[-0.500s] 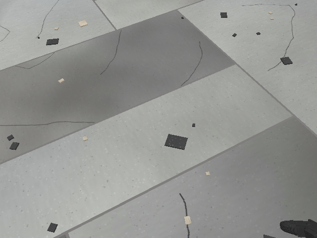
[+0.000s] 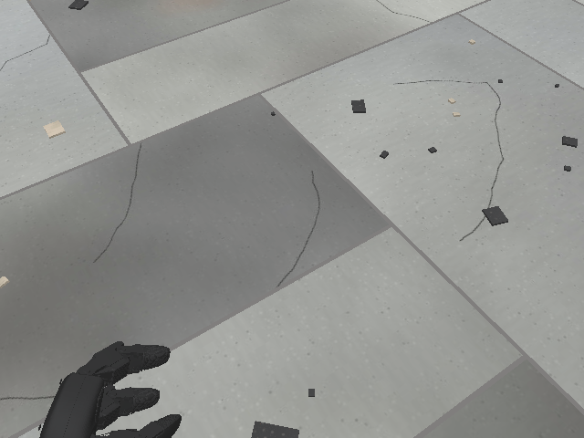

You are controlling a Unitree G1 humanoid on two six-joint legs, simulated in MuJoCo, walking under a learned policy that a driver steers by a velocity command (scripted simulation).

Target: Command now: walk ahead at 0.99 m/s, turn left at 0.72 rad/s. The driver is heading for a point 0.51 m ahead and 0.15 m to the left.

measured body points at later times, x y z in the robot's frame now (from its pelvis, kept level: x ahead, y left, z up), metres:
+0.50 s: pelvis +0.43 +0.00 -0.03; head +0.45 +0.04 +0.42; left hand +0.26 +0.25 -0.16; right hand +0.78 -0.07 -0.05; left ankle +0.59 +0.20 -0.70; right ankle +0.32 -0.20 -0.74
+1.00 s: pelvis +0.65 +0.09 -0.01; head +0.66 +0.10 +0.44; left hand +0.63 +0.39 -0.11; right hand +0.90 -0.06 -0.12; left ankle +0.62 +0.18 -0.74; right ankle +0.79 +0.01 -0.74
